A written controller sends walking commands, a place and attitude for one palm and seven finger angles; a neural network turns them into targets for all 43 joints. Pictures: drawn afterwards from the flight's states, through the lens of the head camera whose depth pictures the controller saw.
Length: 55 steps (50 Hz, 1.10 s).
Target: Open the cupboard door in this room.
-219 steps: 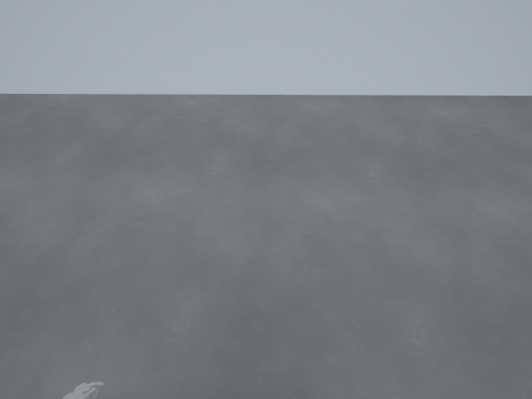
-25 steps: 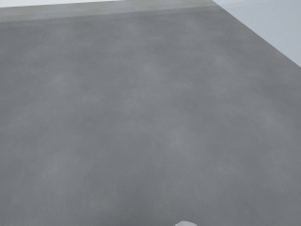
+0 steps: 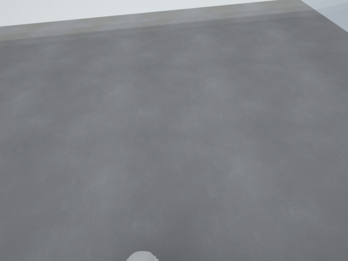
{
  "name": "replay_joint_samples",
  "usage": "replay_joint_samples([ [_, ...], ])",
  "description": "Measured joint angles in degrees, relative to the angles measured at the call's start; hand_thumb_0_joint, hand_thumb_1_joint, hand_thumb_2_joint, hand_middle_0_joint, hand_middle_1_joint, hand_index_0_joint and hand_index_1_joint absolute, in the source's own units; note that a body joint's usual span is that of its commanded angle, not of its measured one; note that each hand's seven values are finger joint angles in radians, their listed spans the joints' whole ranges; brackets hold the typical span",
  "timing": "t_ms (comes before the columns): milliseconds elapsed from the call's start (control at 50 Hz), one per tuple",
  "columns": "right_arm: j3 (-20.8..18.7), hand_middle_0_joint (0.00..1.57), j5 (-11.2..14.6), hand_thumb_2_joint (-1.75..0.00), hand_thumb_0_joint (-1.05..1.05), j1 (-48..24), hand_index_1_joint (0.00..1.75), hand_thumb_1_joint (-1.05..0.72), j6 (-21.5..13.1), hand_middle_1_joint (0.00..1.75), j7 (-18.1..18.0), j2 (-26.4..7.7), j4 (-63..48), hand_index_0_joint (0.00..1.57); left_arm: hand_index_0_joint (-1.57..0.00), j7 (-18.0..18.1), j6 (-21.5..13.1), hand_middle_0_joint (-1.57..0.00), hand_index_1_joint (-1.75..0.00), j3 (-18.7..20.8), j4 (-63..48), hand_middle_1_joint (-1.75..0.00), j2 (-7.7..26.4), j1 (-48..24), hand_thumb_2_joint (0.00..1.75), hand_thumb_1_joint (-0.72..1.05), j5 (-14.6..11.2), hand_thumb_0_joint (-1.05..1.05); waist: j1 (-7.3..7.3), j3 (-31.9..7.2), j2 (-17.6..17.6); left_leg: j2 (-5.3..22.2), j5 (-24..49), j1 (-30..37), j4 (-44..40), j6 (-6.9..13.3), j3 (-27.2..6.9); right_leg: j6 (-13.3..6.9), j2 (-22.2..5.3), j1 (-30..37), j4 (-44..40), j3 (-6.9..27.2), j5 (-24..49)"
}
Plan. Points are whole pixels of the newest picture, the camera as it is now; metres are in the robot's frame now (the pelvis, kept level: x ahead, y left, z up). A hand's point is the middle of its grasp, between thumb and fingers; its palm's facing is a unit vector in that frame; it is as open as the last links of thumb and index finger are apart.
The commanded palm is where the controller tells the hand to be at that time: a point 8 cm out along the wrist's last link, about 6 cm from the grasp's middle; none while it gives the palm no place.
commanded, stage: turn or walk to find it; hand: left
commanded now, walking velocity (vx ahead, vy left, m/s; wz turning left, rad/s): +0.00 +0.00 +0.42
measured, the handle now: out of the picture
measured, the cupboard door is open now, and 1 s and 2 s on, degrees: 0 0 0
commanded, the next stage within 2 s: none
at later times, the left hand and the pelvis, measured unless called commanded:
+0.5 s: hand out of the picture +0.01 +0.28 -0.17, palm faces +0.23 -0.94 -0.24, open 7.4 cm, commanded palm none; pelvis -0.02 +0.06 +0.00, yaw +11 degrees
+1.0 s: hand out of the picture -0.06 +0.22 -0.16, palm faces +0.42 -0.87 -0.26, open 7.4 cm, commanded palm none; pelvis -0.04 +0.02 +0.00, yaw +25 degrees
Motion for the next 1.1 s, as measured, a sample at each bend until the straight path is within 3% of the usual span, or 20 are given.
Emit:
replay_joint_samples([
  [120, 0.94, 0.19, 0.57, -0.9, 0.01, -2.38, 0.3, -0.91, -0.31, 0.29, -0.16, 0.54, 0.16, 0.19, -0.2, -0.33, 0.07, -0.2, -0.3, 0.52, 1.45, -0.3, 1.49, 1.49, 0.9, 0.91, 0.39, 0.0, 1.72, 1.19, -2.22, 1.03, -2.8, 6.54, -15.42, 0.06, 2.86, 1.57, -2.64, -1.19, 2.48, -2.43, -0.97],
  [180, 1.46, 0.19, 0.64, -0.9, 0.01, -3.49, 0.3, -0.91, -1.54, 0.29, -0.12, 0.7, -0.99, 0.19, -0.2, -0.37, 0.69, -0.2, -0.3, 1.15, 2.21, -0.3, 2.89, 2.54, 0.9, 0.91, 0.02, 0.0, 2.05, 1.04, -2.96, 0.83, 4.9, 11.35, -27.46, 1.26, 4.45, 3.17, -4.01, -3.13, 6.77, -3.72, -2.9],
  [220, 1.69, 0.19, 0.4, -0.9, 0.01, -4.67, 0.3, -0.91, -2.5, 0.29, -0.16, 1.66, -1.47, 0.19, -0.2, -0.27, 1.89, -0.2, -0.3, 1.78, 2.89, -0.3, 4.35, 2.6, 0.9, 0.91, -0.27, 0.0, 2.61, 1.48, -4.87, -0.47, 4.87, 10.56, -26.09, 3.95, 4.98, 4.06, -4.44, -6.47, 14.56, -0.76, -9.58],
  [260, 2.07, 0.2, 0.24, -0.9, 0.0, -5.1, 0.3, -0.91, -3.17, 0.29, -0.52, 2.37, -2.06, 0.2, -0.2, -0.04, 3.15, -0.2, -0.3, 2.12, 3.81, -0.3, 5.12, 2.53, 0.9, 0.91, -0.29, 0.01, 2.79, 1.17, -5.02, -0.66, 3.79, 10.67, -26.17, 5.67, 4.82, 4.32, -2.71, -10.07, 23.8, 2.44, -13.59],
  [300, 2.48, 0.2, 0.16, -0.9, 0.0, -5.14, 0.3, -0.91, -3.5, 0.29, -1.06, 2.92, -2.44, 0.2, -0.2, -0.25, 3.46, -0.2, -0.3, 2.37, 4.38, -0.3, 5.55, 2.07, 0.9, 0.91, -0.33, 0.01, 2.64, 0.87, -4.73, -0.96, 4.85, 11.64, -28.55, 6.18, 4.18, 4.61, -1.55, -12.56, 29.95, 4.16, -11.78],
  [360, 2.99, 0.2, 0.28, -0.9, 0.0, -4.92, 0.3, -0.91, -3.84, 0.29, -1.42, 3.43, -2.57, 0.2, -0.2, -0.57, 2.99, -0.19, -0.3, 2.42, 4.08, -0.3, 5.69, 1.17, 0.9, 0.91, -0.41, 0.01, 2.58, 0.54, -4.23, -1.75, 7.56, 13.19, -32.61, 6.64, 3.18, 5.2, -0.91, -14.21, 32.69, 5.56, -8.42],
  [560, 2.66, 0.2, -0.03, -0.9, 0.0, -2.23, 0.3, -0.91, -3.13, 0.3, -1.2, 3.83, -2.21, 0.2, -0.2, -0.41, 2.61, -0.19, -0.3, 1.91, 1.11, -0.3, 3.75, -2.84, 0.9, 0.91, -0.58, 0.01, 0.57, -0.56, -2.09, -4.22, 11.24, 12.83, -36.15, 6.94, -0.88, 5.59, 0.83, -11.25, 23.36, 7.7, -8.42],
  [640, 2.08, 0.2, -0.25, -0.9, 0.0, -0.87, 0.3, -0.91, -2.52, 0.3, -1.09, 3.2, -1.84, 0.2, -0.2, -0.29, 2.06, -0.19, -0.3, 1.38, -0.12, -0.3, 2.48, -4.1, 0.9, 0.91, -0.83, 0.01, -0.53, -0.66, -0.81, -4.83, 11.57, 11.03, -34.95, 6.12, -2.69, 4.73, 2.33, -7.76, 15.08, 7.69, -8.14],
  [680, 1.74, 0.2, -0.13, -0.9, 0.0, -0.06, 0.3, -0.91, -2.23, 0.3, -1.02, 2.77, -1.66, 0.2, -0.2, -0.27, 1.41, -0.19, -0.3, 1.05, -0.83, -0.3, 1.96, -4.21, 0.9, 0.91, -0.98, 0.0, -0.75, -0.87, -0.28, -5.27, 11.32, 9.62, -33.45, 5.41, -3.6, 4.32, 2.97, -4.56, 7.41, 7.28, -4.31],
  [700, 1.55, 0.2, 0.08, -0.9, 0.0, 0.47, 0.3, -0.91, -2.12, 0.3, -0.94, 2.59, -1.64, 0.2, -0.2, -0.24, 0.92, -0.19, -0.3, 0.87, -1.27, -0.3, 1.87, -3.98, 0.9, 0.91, -0.93, 0.0, -0.66, -1.18, -0.33, -5.72, 10.85, 8.55, -32.01, 4.96, -3.87, 3.64, 2.87, -2.7, 2.78, 7.13, -2.01],
  [760, 0.63, 0.2, 0.18, -0.9, 0.0, 0.9, 0.3, -0.91, -1.09, 0.3, -0.82, 1.53, -1.02, 0.2, -0.2, -0.03, 0.23, -0.2, -0.3, 0.33, -1.39, -0.3, 0.57, -3.41, 0.9, 0.91, -0.45, 0.0, -0.7, -0.82, 1.26, -5.54, 0.22, 3.74, -19.25, 3.27, -3.72, 0.2, 2.96, -2.45, 2.85, 5.1, -1.35],
  [820, -0.03, 0.2, -0.07, -0.9, 0.01, 1.06, 0.3, -0.91, -0.27, 0.29, -0.38, 0.63, -0.44, 0.2, -0.2, -0.01, 0.23, -0.2, -0.3, 0.1, -1.11, -0.3, -0.1, -2.09, 0.9, 0.91, -0.41, 0.0, -0.57, -0.68, 1.44, -4.26, -0.71, -0.87, -3.29, 2.03, -2.02, -0.49, 2.08, -1.01, 1.2, 3.44, -0.82],
  [880, -0.26, 0.2, -0.08, -0.9, 0.01, 1.12, 0.3, -0.91, -0.25, 0.29, -0.12, 0.13, -0.17, 0.2, -0.2, 0.08, 0.14, -0.2, -0.3, 0.08, -0.23, -0.3, -0.31, -1.15, 0.9, 0.91, -0.28, 0.0, -0.73, -0.32, 1.21, -1.88, 1.1, -1.92, 2.6, 0.64, -1.09, -0.38, 1.21, 0.08, 0.01, 1.69, -0.27],
  [960, -0.02, 0.2, 0.06, -0.9, 0.01, 0.49, 0.3, -0.91, 0.07, 0.29, -0.16, 0.07, 0.43, 0.2, -0.2, -0.01, -0.08, -0.2, -0.3, 0.17, 0.68, -0.3, -0.08, -0.12, 0.9, 0.91, 0.04, 0.0, -0.05, 0.17, -0.01, 0.48, -0.8, 0.75, -1.76, -0.44, 0.09, 0.02, -0.48, 0.36, 0.24, -0.34, -0.52],
  [1060, 0.82, 0.19, 0.53, -0.9, 0.01, -2.24, 0.3, -0.91, -0.34, 0.29, -0.27, 0.44, 0.21, 0.19, -0.2, -0.34, 0.05, -0.2, -0.3, 0.65, 1.69, -0.3, 1.3, 1.0, 0.9, 0.91, 0.4, 0.0, 1.58, 1.17, -1.88, 1.19, -2.86, 6.53, -15.16, -0.13, 2.64, 1.35, -2.85, -1.06, 2.91, -2.42, -1.54],
  [1100, 1.2, 0.19, 0.63, -0.9, 0.01, -3.26, 0.3, -0.91, -1.06, 0.29, -0.29, 0.61, -0.53, 0.19, -0.2, -0.38, 0.38, -0.2, -0.3, 1.04, 2.21, -0.3, 2.24, 1.55, 0.9, 0.91, 0.26, 0.0, 1.88, 1.26, -2.59, 0.95, 0.88, 9.72, -22.94, 0.34, 3.99, 2.31, -3.88, -2.09, 5.2, -3.38, -2.55],
])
